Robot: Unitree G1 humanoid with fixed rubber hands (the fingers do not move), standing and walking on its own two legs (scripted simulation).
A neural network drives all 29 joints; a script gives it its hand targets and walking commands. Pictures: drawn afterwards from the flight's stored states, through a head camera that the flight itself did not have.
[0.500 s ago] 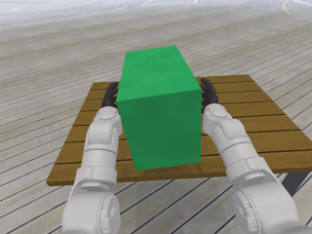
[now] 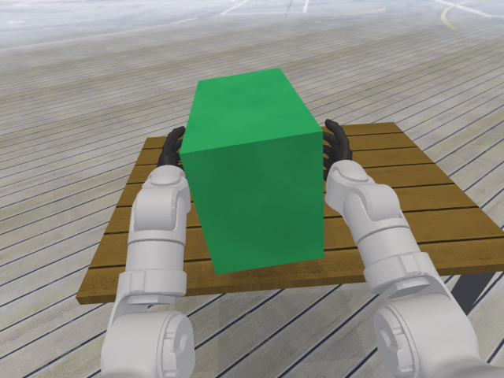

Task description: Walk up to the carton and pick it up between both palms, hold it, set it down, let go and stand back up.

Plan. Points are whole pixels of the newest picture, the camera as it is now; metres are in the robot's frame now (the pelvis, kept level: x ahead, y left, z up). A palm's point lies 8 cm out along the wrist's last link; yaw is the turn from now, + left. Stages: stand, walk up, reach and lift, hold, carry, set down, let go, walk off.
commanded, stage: hold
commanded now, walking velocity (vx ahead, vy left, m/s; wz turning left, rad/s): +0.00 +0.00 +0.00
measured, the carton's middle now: (252, 156) +0.44 -0.02 +0.20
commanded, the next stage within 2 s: none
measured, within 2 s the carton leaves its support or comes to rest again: neither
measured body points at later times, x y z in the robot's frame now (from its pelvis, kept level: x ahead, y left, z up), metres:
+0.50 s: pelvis +0.00 +0.00 +0.00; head -0.06 +0.01 +0.45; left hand +0.39 +0.12 +0.23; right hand +0.39 -0.13 +0.23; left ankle +0.03 +0.12 -0.75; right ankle +0.03 -0.13 -0.74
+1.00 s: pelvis +0.00 +0.00 +0.00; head -0.07 +0.00 +0.44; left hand +0.38 +0.12 +0.24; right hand +0.38 -0.14 +0.24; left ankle +0.03 +0.12 -0.74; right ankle +0.03 -0.13 -0.74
